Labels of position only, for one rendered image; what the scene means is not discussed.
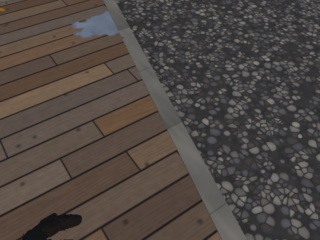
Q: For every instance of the left robot hand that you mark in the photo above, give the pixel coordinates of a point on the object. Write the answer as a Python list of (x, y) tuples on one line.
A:
[(51, 225)]

